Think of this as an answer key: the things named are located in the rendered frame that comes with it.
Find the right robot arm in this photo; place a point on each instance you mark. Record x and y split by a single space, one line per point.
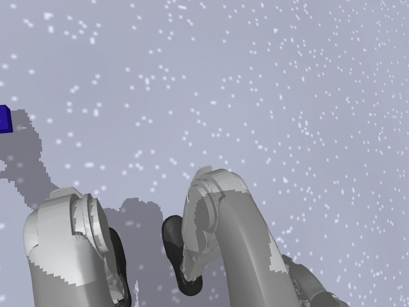
327 299

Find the right robot hand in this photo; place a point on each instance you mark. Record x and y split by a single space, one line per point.
305 283

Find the small box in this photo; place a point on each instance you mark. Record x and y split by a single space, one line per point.
5 120

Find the left robot foot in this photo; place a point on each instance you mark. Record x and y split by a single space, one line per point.
121 268

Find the right robot foot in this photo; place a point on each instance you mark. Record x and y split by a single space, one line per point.
173 243

